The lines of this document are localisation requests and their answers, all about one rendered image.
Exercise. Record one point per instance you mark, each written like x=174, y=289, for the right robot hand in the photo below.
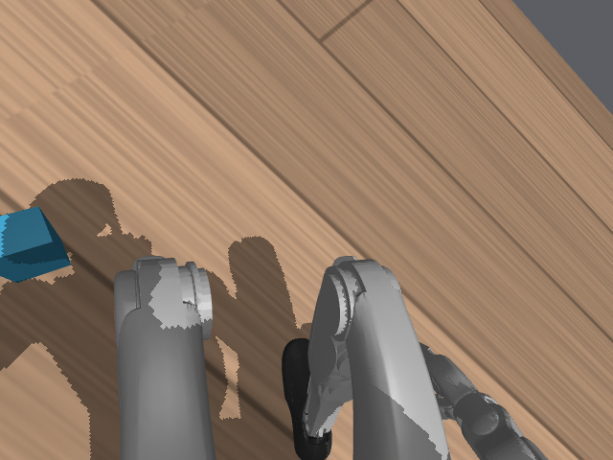
x=448, y=381

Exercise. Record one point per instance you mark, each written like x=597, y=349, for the carton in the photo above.
x=29, y=246

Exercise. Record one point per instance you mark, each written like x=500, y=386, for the right robot arm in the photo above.
x=490, y=430

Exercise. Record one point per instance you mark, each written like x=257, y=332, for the right robot foot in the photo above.
x=296, y=374

